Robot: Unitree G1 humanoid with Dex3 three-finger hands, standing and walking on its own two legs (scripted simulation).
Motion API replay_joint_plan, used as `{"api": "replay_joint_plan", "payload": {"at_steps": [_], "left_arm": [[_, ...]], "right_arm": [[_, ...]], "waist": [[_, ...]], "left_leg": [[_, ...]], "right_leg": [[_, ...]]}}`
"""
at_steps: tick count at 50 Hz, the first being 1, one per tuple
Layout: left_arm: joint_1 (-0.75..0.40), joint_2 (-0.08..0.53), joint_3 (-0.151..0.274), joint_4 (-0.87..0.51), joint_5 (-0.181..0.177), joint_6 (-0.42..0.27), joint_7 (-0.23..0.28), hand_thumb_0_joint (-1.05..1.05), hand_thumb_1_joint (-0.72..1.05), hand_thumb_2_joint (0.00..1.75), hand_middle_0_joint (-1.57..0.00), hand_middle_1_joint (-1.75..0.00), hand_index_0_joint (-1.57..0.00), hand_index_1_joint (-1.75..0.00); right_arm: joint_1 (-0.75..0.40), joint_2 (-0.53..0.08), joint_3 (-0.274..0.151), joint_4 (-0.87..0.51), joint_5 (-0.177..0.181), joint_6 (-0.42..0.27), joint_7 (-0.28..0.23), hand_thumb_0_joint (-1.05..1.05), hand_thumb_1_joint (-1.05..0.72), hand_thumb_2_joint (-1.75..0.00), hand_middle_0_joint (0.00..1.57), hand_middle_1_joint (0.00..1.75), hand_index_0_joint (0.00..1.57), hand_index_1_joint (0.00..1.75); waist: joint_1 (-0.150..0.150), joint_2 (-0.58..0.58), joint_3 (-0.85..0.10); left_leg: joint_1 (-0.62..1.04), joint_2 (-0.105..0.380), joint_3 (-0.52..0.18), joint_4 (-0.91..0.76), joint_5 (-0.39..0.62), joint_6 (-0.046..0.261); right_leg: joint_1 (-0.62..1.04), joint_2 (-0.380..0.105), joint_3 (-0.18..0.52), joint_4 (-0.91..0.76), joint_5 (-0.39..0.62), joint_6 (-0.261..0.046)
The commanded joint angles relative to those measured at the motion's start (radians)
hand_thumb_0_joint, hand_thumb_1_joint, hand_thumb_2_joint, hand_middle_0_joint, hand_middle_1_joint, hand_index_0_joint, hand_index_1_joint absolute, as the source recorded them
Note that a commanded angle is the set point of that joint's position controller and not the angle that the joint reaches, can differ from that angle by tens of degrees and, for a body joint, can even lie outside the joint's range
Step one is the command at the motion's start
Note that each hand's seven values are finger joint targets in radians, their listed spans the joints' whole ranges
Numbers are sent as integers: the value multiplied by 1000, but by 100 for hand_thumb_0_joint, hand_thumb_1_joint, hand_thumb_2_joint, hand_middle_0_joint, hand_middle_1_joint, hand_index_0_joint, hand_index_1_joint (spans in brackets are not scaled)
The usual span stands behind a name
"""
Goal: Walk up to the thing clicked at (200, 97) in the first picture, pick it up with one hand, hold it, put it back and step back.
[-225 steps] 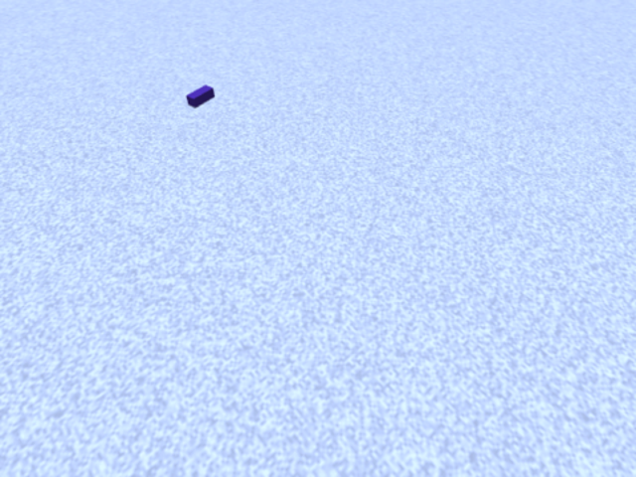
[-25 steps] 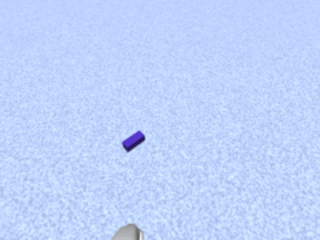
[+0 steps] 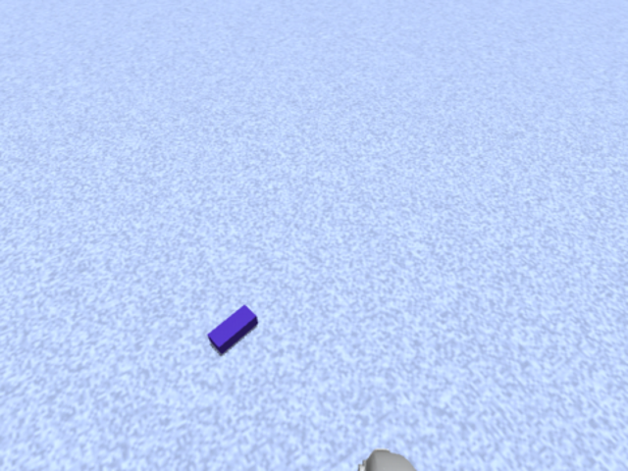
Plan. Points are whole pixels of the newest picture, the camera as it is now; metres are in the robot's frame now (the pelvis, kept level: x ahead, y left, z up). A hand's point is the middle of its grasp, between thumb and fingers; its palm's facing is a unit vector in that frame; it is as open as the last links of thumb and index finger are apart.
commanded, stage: walk up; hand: left
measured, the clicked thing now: (233, 328) +0.67 +0.25 -0.74
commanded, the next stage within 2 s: stand in 1.84 s
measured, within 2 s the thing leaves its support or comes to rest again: neither
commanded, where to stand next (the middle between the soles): +0.30 -0.01 m, yaw +0 degrees
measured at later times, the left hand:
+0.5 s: hand (111, 459) +0.18 +0.29 -0.16, palm faces +0.01 -0.92 -0.38, open 7.4 cm
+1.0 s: hand (156, 375) +0.30 +0.25 -0.15, palm faces +0.00 -0.93 -0.36, open 7.4 cm
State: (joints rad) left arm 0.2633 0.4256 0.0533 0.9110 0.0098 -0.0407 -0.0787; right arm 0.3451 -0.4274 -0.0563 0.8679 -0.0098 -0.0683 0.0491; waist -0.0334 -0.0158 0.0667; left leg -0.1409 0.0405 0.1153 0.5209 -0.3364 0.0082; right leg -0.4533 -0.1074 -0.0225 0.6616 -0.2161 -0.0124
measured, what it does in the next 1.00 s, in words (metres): walks ahead: right foot, then left foot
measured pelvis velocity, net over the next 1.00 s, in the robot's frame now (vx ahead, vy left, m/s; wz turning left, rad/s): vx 0.20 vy -0.01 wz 0.02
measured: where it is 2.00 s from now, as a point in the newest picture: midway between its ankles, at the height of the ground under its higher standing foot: outside the picture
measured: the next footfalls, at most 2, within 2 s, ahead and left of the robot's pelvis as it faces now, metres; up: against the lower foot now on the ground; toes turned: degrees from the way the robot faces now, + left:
right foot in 0.04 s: +0.16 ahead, -0.15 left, +0.00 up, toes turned -5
left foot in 0.44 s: +0.26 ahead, +0.13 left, +0.00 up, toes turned +4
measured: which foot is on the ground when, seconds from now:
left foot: down 0.00-0.06, up 0.08-0.42, down 0.44-1.00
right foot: up 0.00-0.02, down 0.04-0.46, up 0.48-0.70, down 0.72-1.00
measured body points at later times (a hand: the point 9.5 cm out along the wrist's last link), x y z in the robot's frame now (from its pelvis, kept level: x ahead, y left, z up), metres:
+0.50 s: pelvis +0.16 +0.01 -0.01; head +0.17 +0.02 +0.43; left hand +0.18 +0.34 -0.13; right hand +0.25 -0.32 -0.11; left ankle +0.23 +0.13 -0.73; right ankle +0.13 -0.14 -0.71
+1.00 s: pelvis +0.20 -0.01 +0.00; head +0.22 -0.02 +0.45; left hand +0.30 +0.30 -0.12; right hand +0.29 -0.30 -0.14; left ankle +0.23 +0.13 -0.73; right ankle +0.25 -0.13 -0.73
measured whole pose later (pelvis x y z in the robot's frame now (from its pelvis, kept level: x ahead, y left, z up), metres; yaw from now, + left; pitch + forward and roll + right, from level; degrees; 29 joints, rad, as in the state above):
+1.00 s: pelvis +0.20 -0.01 +0.00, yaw +1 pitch -3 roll +1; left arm 0.09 0.35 0.00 1.05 -0.01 -0.01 -0.01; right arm 0.12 -0.36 0.01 1.06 0.01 -0.01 0.01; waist 0.00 0.02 0.08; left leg -0.26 0.04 0.05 0.56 -0.26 -0.02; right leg -0.30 -0.05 -0.03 0.58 -0.24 0.01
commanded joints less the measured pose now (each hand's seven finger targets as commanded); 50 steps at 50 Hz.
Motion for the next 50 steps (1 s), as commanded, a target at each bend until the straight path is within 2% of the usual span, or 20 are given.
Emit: {"api": "replay_joint_plan", "payload": {"at_steps": [1, 2, 3, 4, 6, 10, 16, 20, 21, 22, 23, 24, 28, 32, 35, 36, 37, 38, 42, 50], "left_arm": [[83, 192, 66, -36, 6, -50, 23, 0, 90, 90, -20, -30, -20, -30], [164, 237, 86, -11, 8, -59, 36, 0, 90, 90, -20, -30, -20, -30], [227, 339, 113, -26, 12, -69, 51, 0, 90, 90, -20, -30, -20, -30], [208, 363, 107, -34, -2, -65, 51, 0, 90, 90, -20, -30, -20, -30], [111, 305, 88, -69, -20, -61, 57, 0, 90, 90, -20, -30, -20, -30], [38, 257, 69, -101, -7, -63, 58, 0, 90, 90, -20, -30, -20, -30], [49, 272, 71, -133, 0, -63, 52, 0, 90, 90, -20, -30, -20, -30], [-9, 243, 48, -144, 0, -44, 52, 0, 90, 90, -20, -30, -20, -30], [-7, 183, 18, -140, 2, -34, 61, 0, 90, 90, -20, -30, -20, -30], [46, 123, -1, -146, -8, -32, 61, 0, 90, 90, -20, -30, -20, -30], [80, 141, 8, -125, -15, -23, 73, 0, 90, 90, -20, -30, -20, -30], [61, 220, 26, -96, -6, -14, 87, 0, 90, 90, -20, -30, -20, -30], [105, 187, 22, -44, -20, -7, 86, 0, 90, 90, -20, -30, -20, -30], [65, 146, 22, -11, -16, 4, 87, 0, 90, 90, -20, -30, -20, -30], [69, 166, 31, 26, -5, -3, 95, 0, 90, 90, -20, -30, -20, -30], [34, 204, 38, 16, 3, -8, 97, 0, 90, 90, -20, -30, -20, -30], [-44, 247, 37, -7, 8, -18, 97, 0, 90, 90, -20, -30, -20, -30], [-99, 276, 34, -5, -4, -12, 93, 0, 90, 90, -20, -30, -20, -30], [-170, 172, -4, 22, -11, -1, 88, 0, 90, 90, -20, -30, -20, -30], [-225, 158, -11, 107, -18, 3, 82, 0, 90, 90, -20, -30, -20, -30]], "right_arm": [[-74, -229, -60, -101, 4, -17, -12, 0, -90, -90, 20, 30, 20, 30], [-28, -174, -40, -104, 6, -17, -13, 0, -90, -90, 20, 30, 20, 30], [-12, -104, -14, -131, 8, -17, -12, 0, -90, -90, 20, 30, 20, 30], [-45, -198, -39, -110, 5, -6, -23, 0, -90, -90, 20, 30, 20, 30], [-55, -225, -48, -75, 17, 0, -27, 0, -90, -90, 20, 30, 20, 30], [29, -189, -48, -21, 6, 11, -3, 0, -90, -90, 20, 30, 20, 30], [-75, -168, -58, -56, -9, 4, 18, 0, -90, -90, 20, 30, 20, 30], [6, -183, -73, -13, -12, -9, 5, 0, -90, -90, 20, 30, 20, 30], [38, -186, -69, 8, -12, -10, -16, 0, -90, -90, 20, 30, 20, 30], [75, -262, -85, -4, -16, -17, -28, 0, -90, -90, 20, 30, 20, 30], [74, -337, -95, -31, -6, -18, -31, 0, -90, -90, 20, 30, 20, 30], [45, -335, -100, -29, 9, -12, -30, 0, -90, -90, 20, 30, 20, 30], [-61, -249, -61, -44, 7, -11, -53, 0, -90, -90, 20, 30, 20, 30], [-130, -220, -37, -55, 0, 2, -60, 0, -90, -90, 20, 30, 20, 30], [-186, -186, -20, -56, 21, 25, -58, 0, -90, -90, 20, 30, 20, 30], [-185, -148, -6, -54, 27, 30, -57, 0, -90, -90, 20, 30, 20, 30], [-164, -107, 4, -42, 33, 39, -54, 0, -90, -90, 20, 30, 20, 30], [-168, -145, -9, -8, 32, 50, -62, 0, -90, -90, 20, 30, 20, 30], [-175, -183, -7, 76, 21, 34, -55, 0, -90, -90, 20, 30, 20, 30], [-277, -161, 25, 176, 14, 29, -48, 0, -90, -90, 20, 30, 20, 30]], "waist": [[89, 51, -50], [126, -108, -102], [142, -340, -123], [148, -235, -102], [103, -93, -15], [45, -163, -15], [71, -145, -26], [-9, -49, -29], [-29, 27, -50], [-31, 253, -81], [-21, 286, -69], [-12, 177, -36], [47, 197, -67], [45, 207, -90], [80, 133, -132], [73, 35, -124], [27, -75, -90], [27, -127, -73], [16, -53, -85], [43, -29, -101]], "left_leg": [[-195, 157, -119, -2, 99, 144], [-293, 87, -59, 230, 112, 109], [-508, -38, 1, 522, -139, 48], [-573, -32, -97, 620, -218, 38], [-554, 38, -194, 637, -112, 30], [-389, 53, -135, 440, -31, 9], [-275, 43, -80, 174, 86, -9], [-13, -19, -25, 69, 131, 9], [69, -12, -68, 28, 94, 24], [114, 185, -360, -132, 62, 86], [90, 378, -690, -250, 65, 216], [18, 399, -691, -222, 103, 285], [-28, 238, -303, -86, 498, 198], [-145, 223, -228, -24, 604, 187], [-235, 175, -194, 100, 399, 119], [-286, 130, -160, 134, 238, 70], [-299, 47, -125, 185, 41, 18], [-167, -4, -97, 237, -143, 18], [-89, 107, -223, -28, 84, 49], [-76, 87, -178, -120, 120, 31]], "right_leg": [[331, 81, -69, -133, 31, -12], [495, 45, 21, -204, -79, -39], [593, -221, 466, -365, -273, -127], [550, -339, 673, -420, -306, -249], [413, -284, 487, -402, -187, -259], [252, -166, 184, -377, -12, -209], [186, -165, 136, -355, -148, -210], [5, -116, 59, -190, -229, -146], [-41, -97, 27, -45, -94, -110], [-99, 8, -61, 240, -66, -47], [-191, 121, -55, 354, -342, -18], [-159, 64, 38, 439, -375, -23], [-51, 17, 55, 308, -245, -27], [123, 47, -6, 114, -157, -7], [297, 71, -4, -98, 67, -27], [308, 4, 87, -150, 139, -53], [217, -144, 316, -249, 50, -101], [54, -226, 377, -290, -4, -189], [77, -48, 145, -165, 24, -41], [221, -46, 132, -275, 15, -32]]}}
